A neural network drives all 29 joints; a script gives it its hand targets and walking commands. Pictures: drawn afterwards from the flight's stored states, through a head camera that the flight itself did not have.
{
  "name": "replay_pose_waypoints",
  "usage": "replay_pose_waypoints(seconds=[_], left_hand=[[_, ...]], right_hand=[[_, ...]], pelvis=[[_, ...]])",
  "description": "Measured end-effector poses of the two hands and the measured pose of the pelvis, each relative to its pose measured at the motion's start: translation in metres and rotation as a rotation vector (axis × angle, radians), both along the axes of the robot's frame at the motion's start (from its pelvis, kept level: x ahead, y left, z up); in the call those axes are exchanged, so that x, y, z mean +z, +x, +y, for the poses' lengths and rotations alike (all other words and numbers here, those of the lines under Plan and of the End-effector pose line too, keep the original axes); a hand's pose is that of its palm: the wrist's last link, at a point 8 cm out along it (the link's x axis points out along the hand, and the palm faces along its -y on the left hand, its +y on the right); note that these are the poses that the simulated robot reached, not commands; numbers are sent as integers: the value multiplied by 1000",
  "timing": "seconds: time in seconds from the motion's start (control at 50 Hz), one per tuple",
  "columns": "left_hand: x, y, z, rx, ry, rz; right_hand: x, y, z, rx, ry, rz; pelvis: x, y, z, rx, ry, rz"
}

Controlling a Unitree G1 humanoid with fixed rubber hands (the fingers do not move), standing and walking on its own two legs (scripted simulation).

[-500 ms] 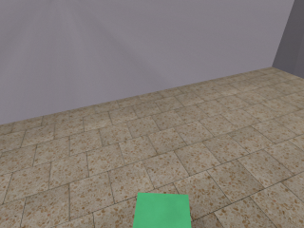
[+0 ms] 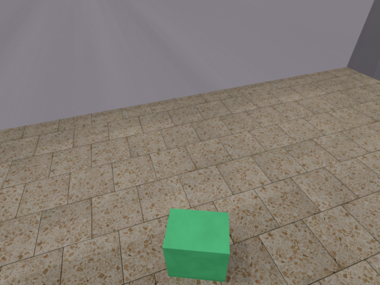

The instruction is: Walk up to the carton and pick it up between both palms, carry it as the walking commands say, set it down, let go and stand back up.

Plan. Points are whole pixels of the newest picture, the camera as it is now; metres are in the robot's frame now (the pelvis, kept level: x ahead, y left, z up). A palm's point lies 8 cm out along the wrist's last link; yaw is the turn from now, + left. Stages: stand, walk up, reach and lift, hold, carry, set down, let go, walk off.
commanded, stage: stand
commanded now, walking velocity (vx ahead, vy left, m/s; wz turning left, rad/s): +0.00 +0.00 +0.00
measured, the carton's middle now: (197, 245) +0.53 +0.00 -0.62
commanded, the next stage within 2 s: none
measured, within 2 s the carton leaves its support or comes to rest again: neither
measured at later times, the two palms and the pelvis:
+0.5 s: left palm out of the picture -0.06 +0.31 -0.13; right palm out of the picture -0.04 -0.25 -0.13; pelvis -0.08 +0.03 -0.02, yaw -3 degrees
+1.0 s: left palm out of the picture -0.11 +0.33 -0.12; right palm out of the picture -0.11 -0.24 -0.11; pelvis -0.16 +0.04 +0.00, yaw -2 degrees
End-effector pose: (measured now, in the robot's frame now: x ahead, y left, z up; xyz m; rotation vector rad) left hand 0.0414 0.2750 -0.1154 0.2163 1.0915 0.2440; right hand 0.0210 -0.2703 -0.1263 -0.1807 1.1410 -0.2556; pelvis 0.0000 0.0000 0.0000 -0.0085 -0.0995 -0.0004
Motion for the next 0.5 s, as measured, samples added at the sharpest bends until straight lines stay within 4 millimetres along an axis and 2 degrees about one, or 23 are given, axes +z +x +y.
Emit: replay_pose_waypoints(seconds=[0.14,0.24,0.28,0.36,0.44,0.5], left_hand=[[-13,-13,6,8,-16,-22],[-29,-7,14,-8,-48,-43],[-30,-9,18,-33,-54,-38],[-26,-31,26,-58,-30,-17],[-22,-76,31,-36,6,43],[-17,-105,35,2,13,66]], right_hand=[[-5,-45,-2,5,-40,72],[-9,-84,10,-55,-60,87],[-11,-93,14,-86,-63,68],[-12,-85,15,-109,-59,0],[-12,-65,14,-67,-34,-63],[-7,-60,20,-3,-27,-90]], pelvis=[[-10,-20,8,19,-31,-28],[-19,-29,18,-6,-29,-46],[-20,-34,21,-35,-18,-34],[-21,-47,23,-71,9,-5],[-21,-67,24,-74,-1,19],[-17,-77,27,-58,-15,3]])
